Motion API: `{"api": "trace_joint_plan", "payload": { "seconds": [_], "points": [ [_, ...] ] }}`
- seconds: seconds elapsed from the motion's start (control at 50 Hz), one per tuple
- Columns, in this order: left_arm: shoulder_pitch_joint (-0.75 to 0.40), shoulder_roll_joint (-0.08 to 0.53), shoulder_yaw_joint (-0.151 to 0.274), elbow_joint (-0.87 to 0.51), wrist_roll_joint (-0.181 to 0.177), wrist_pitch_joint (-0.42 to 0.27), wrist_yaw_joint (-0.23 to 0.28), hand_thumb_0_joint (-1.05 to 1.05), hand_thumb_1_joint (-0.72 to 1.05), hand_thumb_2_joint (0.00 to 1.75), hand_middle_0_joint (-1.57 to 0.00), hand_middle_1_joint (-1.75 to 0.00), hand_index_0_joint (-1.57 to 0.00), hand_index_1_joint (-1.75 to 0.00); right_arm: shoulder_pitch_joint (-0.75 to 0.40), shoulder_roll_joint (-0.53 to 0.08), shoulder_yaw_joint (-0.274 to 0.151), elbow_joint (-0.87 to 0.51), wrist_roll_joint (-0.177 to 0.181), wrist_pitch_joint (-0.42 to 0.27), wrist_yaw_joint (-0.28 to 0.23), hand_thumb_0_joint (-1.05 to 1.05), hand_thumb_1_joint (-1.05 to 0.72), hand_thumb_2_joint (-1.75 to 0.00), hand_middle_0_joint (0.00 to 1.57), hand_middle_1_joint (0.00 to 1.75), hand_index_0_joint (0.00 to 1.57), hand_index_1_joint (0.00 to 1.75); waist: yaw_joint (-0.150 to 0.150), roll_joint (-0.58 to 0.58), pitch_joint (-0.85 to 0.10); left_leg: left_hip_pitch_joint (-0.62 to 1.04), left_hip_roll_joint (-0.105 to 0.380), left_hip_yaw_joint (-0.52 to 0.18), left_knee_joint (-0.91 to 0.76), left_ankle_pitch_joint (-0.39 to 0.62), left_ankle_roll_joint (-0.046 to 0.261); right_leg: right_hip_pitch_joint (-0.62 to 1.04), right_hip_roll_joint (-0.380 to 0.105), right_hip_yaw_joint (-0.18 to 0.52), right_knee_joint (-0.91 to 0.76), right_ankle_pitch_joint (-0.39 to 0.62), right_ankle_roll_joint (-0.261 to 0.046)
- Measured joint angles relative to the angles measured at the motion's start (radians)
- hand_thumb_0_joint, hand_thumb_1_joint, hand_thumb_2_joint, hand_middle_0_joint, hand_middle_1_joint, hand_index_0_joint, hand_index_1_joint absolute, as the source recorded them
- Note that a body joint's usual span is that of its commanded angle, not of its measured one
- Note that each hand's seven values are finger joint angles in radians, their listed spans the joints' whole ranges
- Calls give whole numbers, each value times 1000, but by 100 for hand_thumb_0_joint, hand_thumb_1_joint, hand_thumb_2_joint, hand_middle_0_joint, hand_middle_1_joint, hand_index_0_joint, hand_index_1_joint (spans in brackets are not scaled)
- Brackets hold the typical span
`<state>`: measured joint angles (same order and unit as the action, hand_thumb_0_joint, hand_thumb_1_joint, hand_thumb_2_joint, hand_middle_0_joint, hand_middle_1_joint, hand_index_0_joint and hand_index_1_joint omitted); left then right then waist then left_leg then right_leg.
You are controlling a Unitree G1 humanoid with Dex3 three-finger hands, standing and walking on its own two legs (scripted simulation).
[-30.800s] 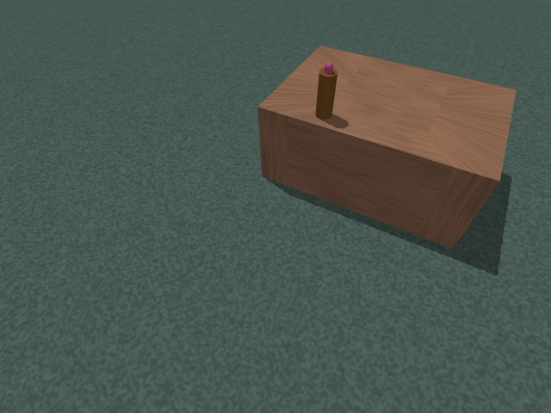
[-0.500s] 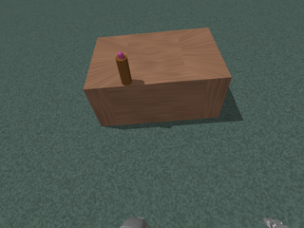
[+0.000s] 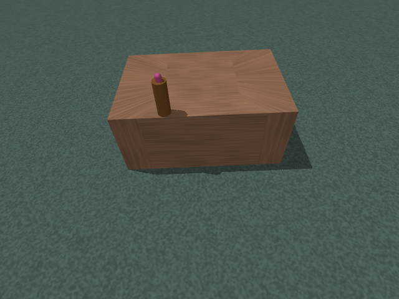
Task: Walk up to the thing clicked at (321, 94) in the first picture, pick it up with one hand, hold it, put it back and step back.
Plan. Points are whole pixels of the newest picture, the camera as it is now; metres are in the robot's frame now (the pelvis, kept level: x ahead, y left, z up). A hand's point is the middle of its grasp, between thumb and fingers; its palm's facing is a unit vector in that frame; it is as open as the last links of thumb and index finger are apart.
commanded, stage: step back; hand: left
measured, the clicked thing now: (161, 94) +1.04 +0.20 -0.23
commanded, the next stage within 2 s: stand in 0.48 s
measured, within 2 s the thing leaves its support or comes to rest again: neither
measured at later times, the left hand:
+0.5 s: hand out of the picture +0.13 +0.28 -0.15, palm faces +0.02 -0.93 -0.36, open 7.4 cm
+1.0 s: hand out of the picture +0.14 +0.27 -0.13, palm faces -0.04 -0.94 -0.33, open 7.4 cm
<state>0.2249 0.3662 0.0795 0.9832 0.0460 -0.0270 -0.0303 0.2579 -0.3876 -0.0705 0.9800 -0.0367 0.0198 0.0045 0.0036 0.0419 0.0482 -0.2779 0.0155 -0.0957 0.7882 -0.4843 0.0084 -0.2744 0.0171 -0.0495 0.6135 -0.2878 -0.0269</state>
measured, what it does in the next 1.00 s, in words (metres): steps on the spot: left foot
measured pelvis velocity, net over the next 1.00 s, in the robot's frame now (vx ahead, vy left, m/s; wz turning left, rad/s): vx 0.05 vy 0.02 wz -0.01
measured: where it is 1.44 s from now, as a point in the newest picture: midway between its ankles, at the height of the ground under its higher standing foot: outside the picture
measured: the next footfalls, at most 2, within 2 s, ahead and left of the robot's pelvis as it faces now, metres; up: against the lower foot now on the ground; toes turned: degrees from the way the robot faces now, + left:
left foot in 0.26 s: +0.14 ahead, +0.15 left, +0.00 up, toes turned +3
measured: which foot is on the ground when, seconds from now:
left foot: up 0.00-0.24, down 0.26-1.00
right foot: down 0.00-1.00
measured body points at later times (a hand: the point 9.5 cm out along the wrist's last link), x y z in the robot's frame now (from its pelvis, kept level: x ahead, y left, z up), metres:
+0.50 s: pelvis +0.06 +0.02 +0.00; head +0.08 +0.02 +0.45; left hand +0.13 +0.33 -0.12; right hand +0.19 -0.27 -0.12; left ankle +0.10 +0.15 -0.72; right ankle +0.03 -0.11 -0.72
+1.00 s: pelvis +0.05 +0.02 +0.02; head +0.06 +0.03 +0.47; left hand +0.14 +0.32 -0.11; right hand +0.12 -0.28 -0.11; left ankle +0.10 +0.15 -0.72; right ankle +0.03 -0.11 -0.72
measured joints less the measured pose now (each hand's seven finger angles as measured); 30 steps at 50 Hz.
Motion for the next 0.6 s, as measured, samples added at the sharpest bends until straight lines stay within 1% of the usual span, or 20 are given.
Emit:
{"api": "trace_joint_plan", "payload": {
  "seconds": [0.04,0.06,0.1,0.14,0.2,0.24,0.26,0.28,0.3,0.32,0.36,0.38,0.4,0.44,0.48,0.6],
  "points": [
    [5,-10,-2,-7,0,-6,2,1,90,90,-21,-30,-21,-30,-2,-1,1,6,2,-2,-2,0,-90,-90,20,30,21,30,20,-10,-1,-53,-31,14,106,-21,0,11,-13,6,-6,-15,-14],
    [7,-15,-4,-10,-2,-9,3,1,90,90,-21,-30,-21,-30,-5,-4,3,6,5,-7,-1,0,-90,-90,20,30,21,30,25,-10,3,-76,-37,19,133,-10,0,23,-18,6,-21,-12,-13],
    [11,-23,-10,-10,-8,-17,7,1,90,90,-21,-30,-21,-30,-13,-11,3,4,7,-18,0,0,-90,-90,20,30,20,30,31,-5,13,-111,-35,21,137,25,-3,46,-23,3,-51,-4,-5],
    [12,-23,-17,-7,-12,-21,10,1,90,90,-21,-30,-21,-30,-25,-15,3,0,8,-23,2,0,-90,-90,20,30,20,30,37,-1,23,-127,-20,23,94,55,-8,57,-26,2,-61,-7,1],
    [4,-15,-24,-4,-19,-16,17,1,90,90,-21,-30,-21,-30,-47,-11,6,1,10,-24,2,0,-90,-90,20,30,20,30,34,-3,40,-110,8,48,-41,108,-11,66,-34,-7,-45,-32,10],
    [-7,-5,-30,-8,-26,-8,21,1,90,90,-21,-30,-21,-30,-60,-3,8,4,12,-28,0,0,-90,-90,20,30,20,30,30,-13,50,-73,16,77,-156,195,-8,61,-46,-14,-3,-65,19],
    [-14,0,-33,-10,-29,-2,22,1,90,90,-21,-30,-21,-30,-68,2,8,7,12,-30,-2,0,-90,-90,20,30,20,30,28,-19,56,-55,13,84,-198,272,-12,55,-53,-15,27,-86,25],
    [-26,7,-35,-10,-32,4,25,1,90,90,-21,-30,-21,-30,-82,14,8,14,11,-30,-5,0,-90,-90,20,30,20,30,30,-39,68,-49,0,93,-196,284,-18,50,-69,-7,55,-104,30],
    [-37,11,-35,-10,-37,11,29,1,90,90,-21,-30,-21,-30,-95,25,11,18,10,-29,-7,0,-90,-90,20,30,20,30,35,-55,75,-47,-8,105,-188,272,-20,39,-77,7,81,-110,30],
    [-45,11,-37,-11,-44,18,32,1,90,90,-21,-30,-21,-30,-106,34,18,18,11,-28,-8,0,-90,-90,20,30,20,30,37,-60,74,-50,-6,111,-179,258,-19,29,-73,20,96,-106,23],
    [-58,13,-43,-6,-48,26,35,1,90,90,-21,-30,-21,-29,-129,47,28,19,13,-25,-5,0,-90,-90,20,30,20,30,34,-56,65,-60,9,110,-162,237,-16,27,-52,30,90,-140,12],
    [-63,15,-45,-2,-47,26,35,1,90,90,-20,-30,-21,-29,-140,54,33,21,13,-22,-4,0,-90,-90,20,30,21,30,35,-56,59,-63,15,112,-158,231,-18,36,-47,32,59,-130,6],
    [-68,16,-45,3,-45,23,35,1,90,90,-20,-30,-21,-29,-153,58,39,23,14,-18,-4,0,-90,-90,20,30,21,30,36,-56,54,-65,20,115,-153,226,-20,43,-43,34,30,-90,15],
    [-77,9,-45,13,-41,15,35,1,90,90,-20,-30,-21,-29,-179,61,46,28,18,-14,-5,0,-90,-90,20,30,21,30,29,-39,50,-67,37,106,-143,218,-26,57,-27,28,7,-77,32],
    [-80,5,-47,22,-39,9,33,1,90,90,-20,-30,-21,-29,-198,63,48,33,23,-14,-6,0,-90,-90,20,30,21,30,25,-34,39,-61,40,108,-153,220,-27,63,-24,30,-7,-75,37],
    [-98,-17,-78,79,-43,5,23,1,90,90,-20,-30,-21,-29,-216,49,55,71,31,-29,7,0,-90,-90,20,30,21,30,11,-22,12,11,27,121,-250,256,-22,131,-37,38,-101,-38,47]
  ]
}}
